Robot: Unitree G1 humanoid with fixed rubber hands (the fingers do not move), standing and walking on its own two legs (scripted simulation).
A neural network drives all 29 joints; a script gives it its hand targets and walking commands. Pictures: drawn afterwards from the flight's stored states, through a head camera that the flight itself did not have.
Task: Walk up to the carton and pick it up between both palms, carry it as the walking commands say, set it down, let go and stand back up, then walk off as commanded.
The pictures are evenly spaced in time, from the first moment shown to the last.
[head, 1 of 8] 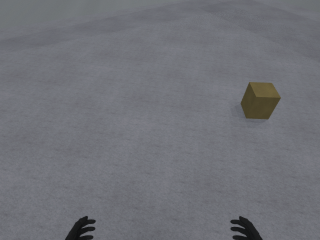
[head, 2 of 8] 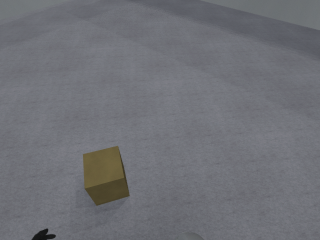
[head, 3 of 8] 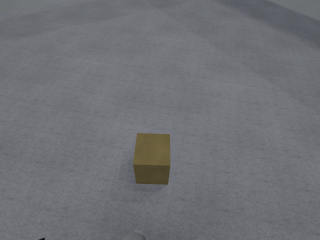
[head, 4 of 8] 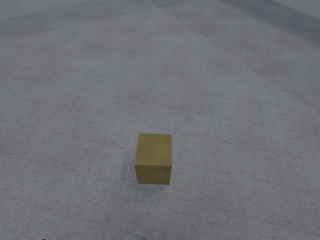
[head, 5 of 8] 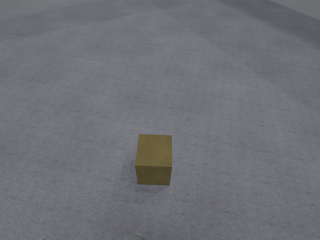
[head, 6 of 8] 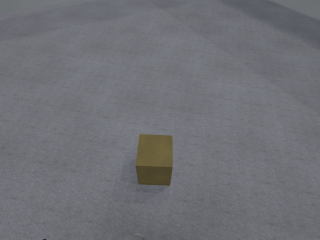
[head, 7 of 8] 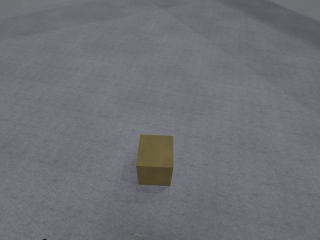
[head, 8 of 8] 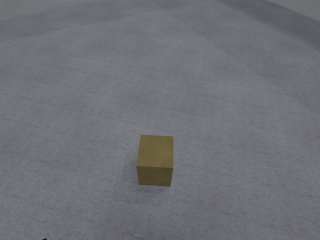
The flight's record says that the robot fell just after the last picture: no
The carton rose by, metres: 0.00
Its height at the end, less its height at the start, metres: +0.00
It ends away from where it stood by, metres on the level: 0.00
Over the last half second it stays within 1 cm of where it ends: yes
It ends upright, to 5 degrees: yes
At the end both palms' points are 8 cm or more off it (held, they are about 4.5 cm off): yes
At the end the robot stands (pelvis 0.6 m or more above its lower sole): yes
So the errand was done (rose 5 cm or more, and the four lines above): no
